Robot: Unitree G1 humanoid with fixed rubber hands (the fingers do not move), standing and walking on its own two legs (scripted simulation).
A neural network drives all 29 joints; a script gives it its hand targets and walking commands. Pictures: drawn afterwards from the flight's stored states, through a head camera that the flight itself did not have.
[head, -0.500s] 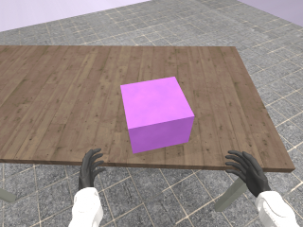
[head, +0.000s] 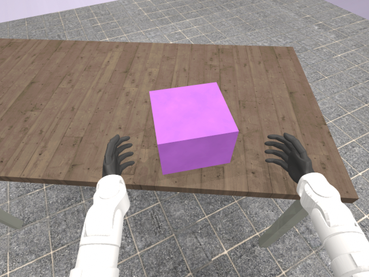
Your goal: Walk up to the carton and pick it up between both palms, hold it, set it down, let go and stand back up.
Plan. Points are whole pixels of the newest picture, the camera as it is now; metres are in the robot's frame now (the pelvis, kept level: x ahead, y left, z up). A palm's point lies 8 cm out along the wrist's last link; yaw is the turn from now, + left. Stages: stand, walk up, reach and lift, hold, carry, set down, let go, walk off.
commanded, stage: reach and lift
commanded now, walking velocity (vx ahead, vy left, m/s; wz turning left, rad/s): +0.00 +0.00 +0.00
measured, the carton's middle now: (190, 127) +0.48 +0.06 +0.00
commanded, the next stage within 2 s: none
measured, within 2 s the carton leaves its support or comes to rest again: neither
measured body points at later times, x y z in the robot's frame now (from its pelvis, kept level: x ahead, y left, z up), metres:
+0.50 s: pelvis +0.01 +0.01 +0.00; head +0.05 +0.01 +0.45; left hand +0.34 +0.24 +0.09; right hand +0.43 -0.16 +0.09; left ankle +0.00 +0.17 -0.75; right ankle +0.03 -0.08 -0.75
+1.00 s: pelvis +0.00 +0.01 +0.00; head +0.06 +0.00 +0.44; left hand +0.40 +0.25 +0.12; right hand +0.49 -0.14 +0.12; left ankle +0.00 +0.17 -0.75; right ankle +0.03 -0.08 -0.75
